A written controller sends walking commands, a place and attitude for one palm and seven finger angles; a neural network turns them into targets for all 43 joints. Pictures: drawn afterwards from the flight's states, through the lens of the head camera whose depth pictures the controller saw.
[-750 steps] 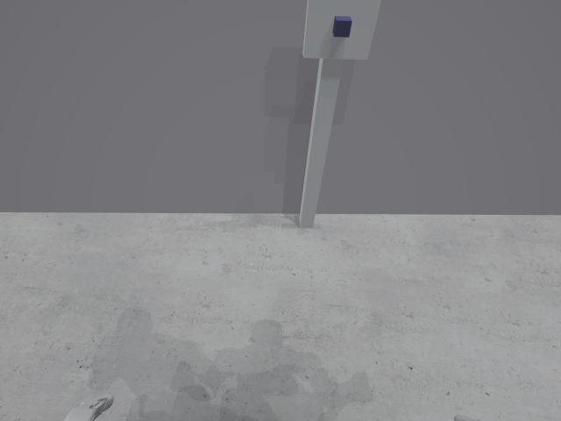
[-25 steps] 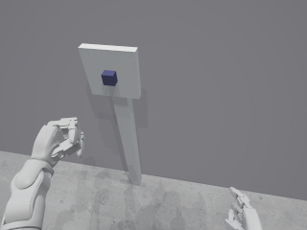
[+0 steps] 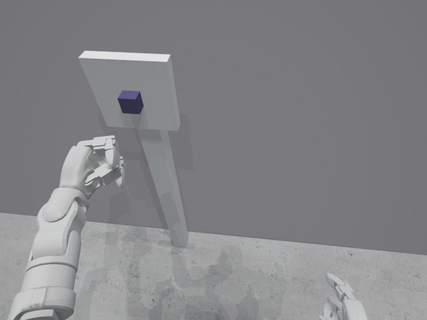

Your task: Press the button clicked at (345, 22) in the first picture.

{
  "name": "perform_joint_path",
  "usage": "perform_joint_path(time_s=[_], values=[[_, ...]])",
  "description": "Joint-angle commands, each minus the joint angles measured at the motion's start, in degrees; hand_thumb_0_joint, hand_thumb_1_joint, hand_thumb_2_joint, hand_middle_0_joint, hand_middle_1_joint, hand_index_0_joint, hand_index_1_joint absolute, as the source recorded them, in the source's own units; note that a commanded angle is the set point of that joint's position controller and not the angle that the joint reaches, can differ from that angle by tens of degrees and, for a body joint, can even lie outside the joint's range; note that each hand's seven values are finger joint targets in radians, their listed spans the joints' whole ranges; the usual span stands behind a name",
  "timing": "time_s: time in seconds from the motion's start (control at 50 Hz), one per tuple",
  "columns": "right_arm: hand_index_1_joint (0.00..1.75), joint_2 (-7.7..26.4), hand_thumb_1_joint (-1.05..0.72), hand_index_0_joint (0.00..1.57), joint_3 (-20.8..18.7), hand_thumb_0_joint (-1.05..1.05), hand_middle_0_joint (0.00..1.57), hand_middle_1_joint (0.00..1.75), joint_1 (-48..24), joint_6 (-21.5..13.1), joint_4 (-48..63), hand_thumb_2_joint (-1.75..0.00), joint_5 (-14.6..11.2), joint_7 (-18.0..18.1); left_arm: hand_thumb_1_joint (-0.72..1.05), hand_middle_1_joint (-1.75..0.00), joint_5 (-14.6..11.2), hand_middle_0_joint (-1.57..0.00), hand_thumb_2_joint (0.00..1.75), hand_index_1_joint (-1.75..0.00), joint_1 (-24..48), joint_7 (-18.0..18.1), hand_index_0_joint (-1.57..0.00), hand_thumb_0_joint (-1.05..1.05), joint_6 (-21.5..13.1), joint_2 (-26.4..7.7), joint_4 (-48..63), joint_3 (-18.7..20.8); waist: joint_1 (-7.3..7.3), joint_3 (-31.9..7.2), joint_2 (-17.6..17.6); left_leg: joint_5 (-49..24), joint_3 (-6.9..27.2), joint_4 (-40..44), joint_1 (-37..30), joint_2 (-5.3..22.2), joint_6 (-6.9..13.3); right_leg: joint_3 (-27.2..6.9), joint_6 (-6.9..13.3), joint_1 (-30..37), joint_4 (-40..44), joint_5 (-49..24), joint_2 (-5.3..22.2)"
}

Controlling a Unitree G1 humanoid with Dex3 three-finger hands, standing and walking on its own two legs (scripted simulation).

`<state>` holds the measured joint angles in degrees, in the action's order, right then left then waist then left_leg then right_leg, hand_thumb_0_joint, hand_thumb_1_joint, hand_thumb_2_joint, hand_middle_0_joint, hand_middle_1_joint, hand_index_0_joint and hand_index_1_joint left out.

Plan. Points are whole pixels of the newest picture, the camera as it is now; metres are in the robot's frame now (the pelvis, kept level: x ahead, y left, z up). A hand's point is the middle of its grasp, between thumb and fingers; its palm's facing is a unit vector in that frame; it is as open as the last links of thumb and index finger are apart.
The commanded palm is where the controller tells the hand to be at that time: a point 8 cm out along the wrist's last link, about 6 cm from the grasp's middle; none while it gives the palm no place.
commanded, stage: aim a knuckle at the button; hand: left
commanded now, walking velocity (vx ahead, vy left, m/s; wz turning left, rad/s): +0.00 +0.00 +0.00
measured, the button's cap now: (131, 101) +0.52 +0.21 +0.14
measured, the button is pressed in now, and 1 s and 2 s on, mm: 0 0 1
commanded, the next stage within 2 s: press the button with the knuckle in 1.14 s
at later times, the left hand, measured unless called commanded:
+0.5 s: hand (130, 143) +0.42 +0.20 +0.10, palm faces -0.04 -1.00 -0.01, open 3.1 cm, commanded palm +0.40 +0.24 +0.11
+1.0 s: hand (126, 142) +0.42 +0.20 +0.11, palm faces -0.03 -1.00 +0.01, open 3.1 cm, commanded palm +0.39 +0.25 +0.11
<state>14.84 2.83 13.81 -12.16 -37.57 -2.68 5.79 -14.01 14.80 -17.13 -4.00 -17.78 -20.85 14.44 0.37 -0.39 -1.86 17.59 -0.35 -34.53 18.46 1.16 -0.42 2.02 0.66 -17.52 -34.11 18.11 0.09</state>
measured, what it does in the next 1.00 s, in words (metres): stands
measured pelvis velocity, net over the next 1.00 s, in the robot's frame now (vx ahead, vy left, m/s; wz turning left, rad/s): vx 0.00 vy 0.01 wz -0.01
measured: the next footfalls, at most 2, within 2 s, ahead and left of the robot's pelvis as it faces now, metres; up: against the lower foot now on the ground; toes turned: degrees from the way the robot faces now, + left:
none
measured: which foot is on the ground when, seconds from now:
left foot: down 0.00-1.00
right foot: down 0.00-1.00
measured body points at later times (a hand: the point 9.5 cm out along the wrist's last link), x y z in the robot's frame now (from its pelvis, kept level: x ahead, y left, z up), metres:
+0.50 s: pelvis +0.00 +0.00 -0.01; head +0.05 +0.00 +0.44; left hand +0.42 +0.25 +0.11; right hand +0.10 -0.26 -0.11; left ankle +0.00 +0.13 -0.73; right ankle +0.00 -0.11 -0.73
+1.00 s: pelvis +0.00 +0.01 -0.01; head +0.03 +0.01 +0.44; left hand +0.41 +0.25 +0.11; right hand +0.10 -0.25 -0.11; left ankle +0.00 +0.13 -0.73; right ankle +0.00 -0.11 -0.73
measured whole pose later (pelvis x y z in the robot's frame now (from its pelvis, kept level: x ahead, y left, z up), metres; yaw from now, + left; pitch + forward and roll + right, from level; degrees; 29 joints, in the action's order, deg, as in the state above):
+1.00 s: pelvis +0.00 +0.01 -0.01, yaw -1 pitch +6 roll -1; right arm 14.8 2.1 17.7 -3.6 -36.9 -2.7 3.6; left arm -11.9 32.1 -17.0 -11.7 -20.8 -44.6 17.1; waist 3.0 -3.0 -1.0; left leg 19.8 -0.9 -39.1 25.5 1.6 0.2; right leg 1.4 0.2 -24.1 -37.2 19.2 -0.3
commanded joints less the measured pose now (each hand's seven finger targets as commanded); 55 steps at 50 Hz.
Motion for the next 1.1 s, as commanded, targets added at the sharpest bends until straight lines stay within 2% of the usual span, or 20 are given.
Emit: perform_joint_path(time_s=[0.0, 0.04, 0.08, 0.2, 0.22, 0.28, 0.32, 0.36, 0.42, 0.52, 0.66, 0.68, 0.74, 0.76, 0.82, 0.88, 0.94, 0.96, 1.0, 1.08], values=[[0.3, 7.1, -0.9, 0.2, -2.65, 0.0, 0.2, 0.3, -2.24, -1.76, 7.8, -0.9, -0.27, 0.16, 0.9, -1.5, -0.71, -1.3, 0.9, -1.5, 21.34, 0.91, -1.3, 0.0, -4.95, -12.6, 6.5, 5.01, 0.56, -15.9, 2.05, -13.44, 0.03, 3.42, -6.17, -1.21, 1.82, -0.42, 0.11, 3.14, 3.85, -17.01, -0.2], [0.3, 7.36, -0.9, 0.2, -2.65, 0.0, 0.2, 0.3, -1.55, -0.75, 7.47, -0.9, -0.47, -0.08, 0.9, -1.5, -0.17, -1.3, 0.9, -1.5, 22.84, 0.58, -1.3, 0.0, -4.2, -12.81, 2.23, 4.61, 0.79, -13.75, -0.1, -12.63, -0.2, 3.25, -4.73, -1.41, 1.65, -0.59, 0.26, 1.7, 3.95, -16.86, -0.04], [0.3, 7.94, -0.9, 0.2, -2.81, 0.0, 0.2, 0.3, -0.53, 0.22, 7.35, -0.9, -0.47, -0.23, 0.9, -1.5, 0.11, -1.3, 0.9, -1.5, 24.67, 0.05, -1.3, 0.0, -3.6, -14.08, -1.82, 5.07, 1.32, -13.0, 3.26, -12.34, -0.17, 2.7, -2.97, -1.38, 1.95, -0.69, 0.09, 1.4, 3.86, -16.91, -0.18], [0.3, 7.64, -0.9, 0.2, -3.59, 0.0, 0.2, 0.3, 0.93, 1.54, 8.65, -0.9, -0.15, -0.78, 0.9, -1.5, -0.15, -1.3, 0.9, -1.5, 30.9, -0.82, -1.3, 0.0, -7.57, -16.07, 2.84, 6.43, 1.11, -21.94, -1.01, -18.65, -0.48, 0.85, -6.56, -1.26, 1.96, -1.14, 0.41, 4.02, 1.61, -23.83, -0.44], [0.3, 7.49, -0.9, 0.2, -3.45, 0.0, 0.2, 0.3, 1.16, 1.62, 8.57, -0.9, -0.13, -0.87, 0.9, -1.5, -0.12, -1.3, 0.9, -1.5, 31.75, -0.9, -1.3, 0.0, -8.23, -14.5, 2.4, 4.89, 1.53, -21.33, -1.96, -19.15, -0.42, 0.77, -6.78, -1.24, 1.9, -1.05, 0.47, 3.44, 1.43, -24.21, -0.54], [0.3, 8.16, -0.9, 0.2, -3.68, 0.0, 0.2, 0.3, 2.75, 2.43, 7.11, -0.9, -0.1, -0.87, 0.9, -1.5, -0.01, -1.3, 0.9, -1.5, 33.45, -0.4, -1.3, 0.0, -8.92, -16.17, -2.63, 6.3, 2.59, -18.81, 1.88, -17.63, -0.14, 0.59, -4.9, -0.96, 2.02, -0.63, 0.26, 1.53, 1.54, -22.59, -0.84], [0.3, 8.23, -0.9, 0.2, -3.51, 0.0, 0.2, 0.3, 3.03, 3.12, 6.5, -0.9, -0.4, -0.88, 0.9, -1.5, 0.58, -1.3, 0.9, -1.5, 36.66, -0.39, -1.3, 0.0, -8.29, -14.35, -7.51, 4.17, 3.6, -15.06, 0.78, -14.11, -0.06, 0.95, -2.88, -1.16, 1.89, -0.55, 0.25, -1.46, 1.9, -19.06, -0.63], [0.3, 8.61, -0.9, 0.2, -3.68, 0.0, 0.2, 0.3, 3.76, 3.76, 5.99, -0.9, -0.33, -0.9, 0.9, -1.5, 1.34, -1.3, 0.9, -1.5, 38.93, -0.05, -1.3, 0.0, -8.06, -15.74, -11.09, 4.86, 3.79, -14.7, 0.59, -12.11, 0.11, 0.8, -2.14, -1.15, 1.93, -0.62, 0.33, -3.07, 2.04, -16.41, -0.58], [0.3, 8.72, -0.9, 0.2, -3.63, 0.0, 0.2, 0.3, 4.64, 4.51, 5.95, -0.9, -0.23, -1.02, 0.9, -1.5, 2.52, -1.3, 0.9, -1.5, 44.93, 0.14, -1.3, 0.0, -8.98, -16.9, -13.27, 4.31, 4.22, -17.59, -1.65, -11.98, 0.25, 0.0, -2.1, -1.26, 1.95, -1.0, 0.53, -3.34, 1.21, -15.82, -0.45], [0.3, 8.41, -0.9, 0.2, -4.26, 0.0, 0.2, 0.3, 5.85, 4.7, 7.21, -0.9, 0.35, -1.93, 0.9, -1.5, 1.75, -1.3, 0.9, -1.5, 42.3, 0.4, -1.3, 0.0, -12.63, -16.85, -8.77, 5.88, 2.13, -28.56, -3.52, -20.06, 0.75, -1.28, -7.84, -0.79, 1.46, -0.73, 0.86, 0.1, -0.94, -21.9, -1.04], [0.3, 8.89, -0.9, 0.2, -4.12, 0.0, 0.2, 0.3, 5.87, 6.47, 8.17, -0.9, -0.05, -2.58, 0.9, -1.5, 2.06, -1.3, 0.9, -1.5, 33.99, 1.38, -1.3, 0.0, -9.4, -17.2, -15.63, 7.83, 1.83, -16.41, 3.11, -14.78, -0.7, 0.38, 1.62, -0.74, 2.0, -0.5, 0.39, -0.96, 0.28, -20.38, -1.04], [0.3, 9.11, -0.9, 0.2, -4.17, 0.0, 0.2, 0.3, 5.88, 6.76, 8.49, -0.9, 0.01, -2.53, 0.9, -1.5, 2.34, -1.3, 0.9, -1.5, 33.51, 1.51, -1.3, 0.0, -9.44, -19.18, -15.19, 9.36, 1.32, -16.76, 3.0, -14.72, -0.75, 0.32, 2.0, -0.77, 2.07, -0.61, 0.55, -0.2, 0.17, -20.07, -1.03], [0.3, 8.12, -0.9, 0.2, -4.09, 0.0, 0.2, 0.3, 5.18, 6.77, 9.41, -0.9, -0.04, -2.51, 0.9, -1.5, 2.58, -1.3, 0.9, -1.5, 39.0, 1.19, -1.3, 0.0, -11.04, -16.03, -8.47, 5.62, 2.54, -19.89, -2.26, -14.81, -0.8, -0.09, -1.54, -0.84, 2.02, -1.01, 0.61, -1.16, 0.01, -19.48, -1.09], [0.3, 8.06, -0.9, 0.2, -4.35, 0.0, 0.2, 0.3, 5.28, 6.61, 9.3, -0.9, 0.01, -2.43, 0.9, -1.5, 2.49, -1.3, 0.9, -1.5, 39.64, 1.3, -1.3, 0.0, -12.11, -17.25, -5.67, 6.5, 2.19, -22.51, -3.41, -15.76, -0.51, -0.35, -3.53, -0.66, 1.93, -1.07, 0.82, -0.64, -0.16, -19.46, -1.23], [0.3, 7.93, -0.9, 0.2, -4.5, 0.0, 0.2, 0.3, 5.22, 5.88, 8.85, -0.9, 0.16, -2.07, 0.9, -1.5, 1.12, -1.3, 0.9, -1.5, 41.34, 1.0, -1.3, 0.0, -13.8, -15.78, -1.32, 5.36, 3.06, -25.87, -2.95, -18.16, 0.17, -0.77, -7.61, -0.21, 1.85, -0.85, 0.68, -0.4, -0.09, -20.6, -1.68], [0.3, 8.43, -0.9, 0.2, -4.0, 0.0, 0.2, 0.3, 5.29, 6.04, 7.17, -0.9, -0.13, -1.45, 0.9, -1.5, 0.65, -1.3, 0.9, -1.5, 41.68, 0.58, -1.3, 0.0, -12.28, -16.54, -7.78, 5.82, 4.22, -19.96, 1.16, -12.96, 0.13, -0.16, -3.44, -0.44, 2.14, -0.73, 0.42, -1.66, 1.09, -17.5, -1.66], [0.3, 8.58, -0.9, 0.2, -3.59, 0.0, 0.2, 0.3, 4.69, 6.3, 6.85, -0.9, -0.48, -1.28, 0.9, -1.5, 1.49, -1.3, 0.9, -1.5, 40.68, 0.07, -1.3, 0.0, -9.76, -15.11, -15.1, 4.21, 4.08, -14.22, 0.82, -8.17, 0.19, 0.79, 0.21, -0.82, 2.09, -0.54, 0.5, -4.49, 1.75, -12.98, -1.14], [0.3, 8.38, -0.9, 0.2, -3.47, 0.0, 0.2, 0.3, 4.4, 6.24, 7.16, -0.9, -0.49, -1.43, 0.9, -1.5, 1.77, -1.3, 0.9, -1.5, 41.62, -0.06, -1.3, 0.0, -9.48, -13.76, -14.77, 2.79, 4.07, -14.63, -1.86, -8.25, 0.12, 0.61, -0.39, -1.01, 2.04, -0.62, 0.64, -5.1, 1.58, -12.88, -0.91], [0.3, 8.41, -0.9, 0.2, -3.59, 0.0, 0.2, 0.3, 4.7, 6.4, 7.74, -0.9, -0.37, -1.68, 0.9, -1.5, 2.33, -1.3, 0.9, -1.5, 40.28, -0.05, -1.3, 0.0, -9.26, -14.09, -15.12, 3.18, 3.4, -17.55, -1.97, -10.57, 0.3, -0.06, -1.42, -1.04, 2.0, -0.44, 0.9, -4.2, 0.66, -14.41, -0.87], [0.3, 8.43, -0.9, 0.2, -3.62, 0.0, 0.2, 0.3, 4.77, 6.39, 8.37, -0.9, -0.21, -1.87, 0.9, -1.5, 1.33, -1.3, 0.9, -1.5, 44.2, 0.07, -1.3, 0.0, -11.01, -13.88, -12.26, 2.78, 4.01, -20.64, 0.61, -11.98, 0.71, -0.97, -2.35, -0.82, 1.97, -0.41, 0.83, -3.55, -0.05, -15.75, -1.21]])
